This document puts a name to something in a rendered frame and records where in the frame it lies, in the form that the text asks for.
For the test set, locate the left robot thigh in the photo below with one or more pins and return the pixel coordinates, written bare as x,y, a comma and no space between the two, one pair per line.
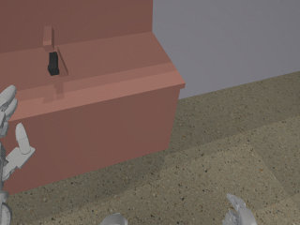
115,219

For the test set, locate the counter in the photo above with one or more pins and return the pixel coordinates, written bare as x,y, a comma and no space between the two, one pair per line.
115,96

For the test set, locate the robot right hand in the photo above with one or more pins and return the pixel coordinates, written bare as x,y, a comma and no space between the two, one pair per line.
244,216

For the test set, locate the robot left hand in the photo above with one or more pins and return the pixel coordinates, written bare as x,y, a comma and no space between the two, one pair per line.
19,155

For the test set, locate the tap lever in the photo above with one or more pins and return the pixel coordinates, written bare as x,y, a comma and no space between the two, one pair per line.
53,64

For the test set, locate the left robot forearm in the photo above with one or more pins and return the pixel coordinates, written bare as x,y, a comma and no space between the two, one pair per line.
5,210

